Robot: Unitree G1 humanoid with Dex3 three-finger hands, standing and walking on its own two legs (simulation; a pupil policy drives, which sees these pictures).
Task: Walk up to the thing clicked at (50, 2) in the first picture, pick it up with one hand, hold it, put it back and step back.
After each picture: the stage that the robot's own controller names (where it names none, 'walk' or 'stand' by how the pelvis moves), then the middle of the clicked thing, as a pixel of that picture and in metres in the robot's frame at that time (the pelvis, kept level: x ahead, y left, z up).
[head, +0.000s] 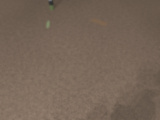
stand; (50, 1) +2.30 +0.48 -0.65
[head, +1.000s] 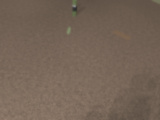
walk; (74, 7) +2.19 +0.18 -0.62
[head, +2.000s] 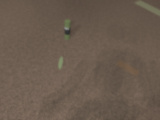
walk; (67, 30) +1.55 +0.11 -0.63
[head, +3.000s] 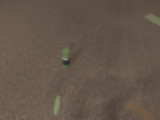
walk; (65, 59) +1.05 +0.11 -0.65
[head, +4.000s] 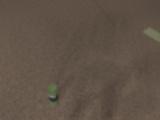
walk; (53, 95) +0.67 +0.19 -0.65
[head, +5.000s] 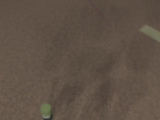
walk; (47, 114) +0.47 +0.21 -0.64
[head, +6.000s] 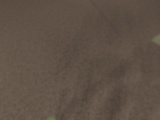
stand; out of the picture +0.42 +0.22 -0.65
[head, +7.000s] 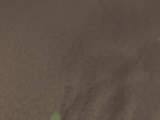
stand; out of the picture +0.43 +0.19 -0.66
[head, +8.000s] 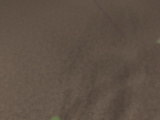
stand; out of the picture +0.44 +0.21 -0.66
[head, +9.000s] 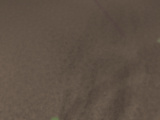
stand; out of the picture +0.43 +0.21 -0.66
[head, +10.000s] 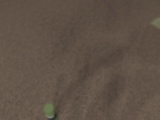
go down; (51, 114) +0.44 +0.22 -0.64
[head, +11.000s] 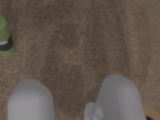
go down; (1, 38) +0.50 +0.27 -0.23
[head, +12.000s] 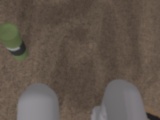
close in; (15, 44) +0.49 +0.26 -0.25
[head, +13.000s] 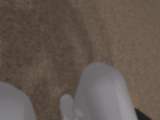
close in; out of the picture +0.48 +0.31 -0.16
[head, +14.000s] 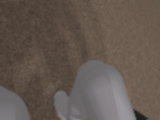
close; out of the picture +0.47 +0.32 -0.16
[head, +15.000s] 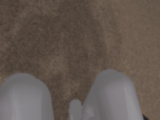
lift; out of the picture +0.36 +0.29 -0.15
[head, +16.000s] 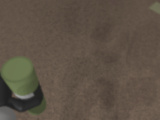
lift; (29, 91) +0.32 +0.17 +0.04
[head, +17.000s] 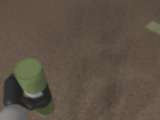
hold; (38, 91) +0.32 +0.15 +0.03
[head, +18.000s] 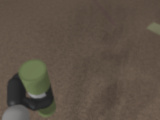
hold; (41, 92) +0.32 +0.15 +0.03
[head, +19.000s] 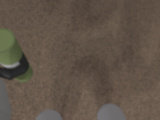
crouch; (14, 60) +0.42 +0.21 -0.04
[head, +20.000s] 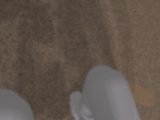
lower; out of the picture +0.49 +0.29 -0.13
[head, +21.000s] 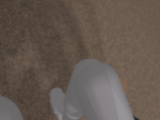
lower; out of the picture +0.48 +0.31 -0.17
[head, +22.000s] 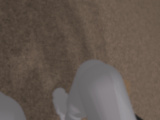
lower; out of the picture +0.47 +0.31 -0.17
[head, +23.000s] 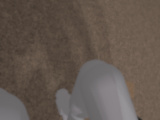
lower; out of the picture +0.46 +0.31 -0.16
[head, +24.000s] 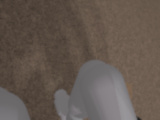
lower; out of the picture +0.45 +0.31 -0.16
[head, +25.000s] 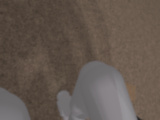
open; out of the picture +0.47 +0.29 -0.17
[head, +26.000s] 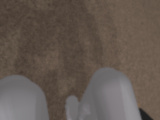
stand; out of the picture +0.47 +0.28 -0.19
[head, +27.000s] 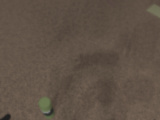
stand; (47, 108) +0.43 +0.20 -0.54
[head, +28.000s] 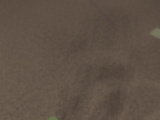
stand; out of the picture +0.42 +0.20 -0.60
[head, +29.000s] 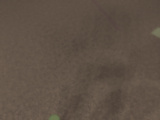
stand; out of the picture +0.42 +0.19 -0.60
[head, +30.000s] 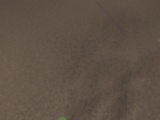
stand; out of the picture +0.44 +0.18 -0.65
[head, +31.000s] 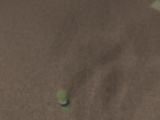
walk; (63, 100) +0.50 +0.16 -0.63
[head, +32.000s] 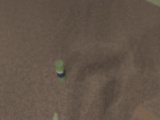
walk; (60, 71) +0.75 +0.18 -0.63
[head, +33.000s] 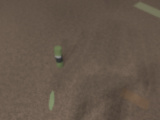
stand; (59, 57) +1.05 +0.24 -0.63
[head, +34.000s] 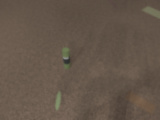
stand; (66, 58) +1.07 +0.18 -0.65
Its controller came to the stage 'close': yes
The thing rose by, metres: 0.68
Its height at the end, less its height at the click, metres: +0.00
